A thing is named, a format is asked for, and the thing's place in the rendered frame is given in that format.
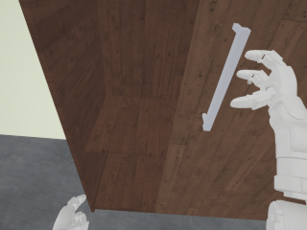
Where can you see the robot right forearm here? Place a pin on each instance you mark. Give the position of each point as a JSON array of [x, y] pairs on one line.
[[288, 119]]

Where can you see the robot right upper arm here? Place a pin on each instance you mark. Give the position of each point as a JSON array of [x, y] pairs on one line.
[[286, 215]]

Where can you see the robot right hand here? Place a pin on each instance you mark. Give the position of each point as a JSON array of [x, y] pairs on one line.
[[280, 82]]

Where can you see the handle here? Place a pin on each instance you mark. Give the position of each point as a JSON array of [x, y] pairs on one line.
[[236, 50]]

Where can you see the robot left hand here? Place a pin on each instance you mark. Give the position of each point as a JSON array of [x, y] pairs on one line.
[[67, 218]]

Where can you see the wardrobe door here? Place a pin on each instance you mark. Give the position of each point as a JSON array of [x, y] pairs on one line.
[[228, 172]]

